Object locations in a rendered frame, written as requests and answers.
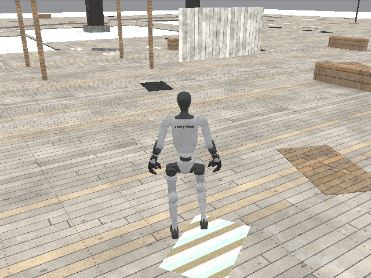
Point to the right robot forearm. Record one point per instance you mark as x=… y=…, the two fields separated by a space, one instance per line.
x=213 y=152

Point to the left robot forearm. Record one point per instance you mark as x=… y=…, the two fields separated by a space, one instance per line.
x=155 y=153

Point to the robot right upper arm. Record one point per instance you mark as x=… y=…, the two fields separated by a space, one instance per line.
x=205 y=131

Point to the robot right foot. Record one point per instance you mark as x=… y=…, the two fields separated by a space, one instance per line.
x=204 y=225

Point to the robot left hand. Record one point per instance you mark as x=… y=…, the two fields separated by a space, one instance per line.
x=151 y=165

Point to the robot right hand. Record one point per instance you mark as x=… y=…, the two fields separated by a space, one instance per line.
x=212 y=163

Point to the right robot thigh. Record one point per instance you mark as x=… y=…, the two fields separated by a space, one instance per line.
x=199 y=171

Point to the robot left upper arm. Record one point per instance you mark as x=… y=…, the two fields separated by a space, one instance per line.
x=163 y=132

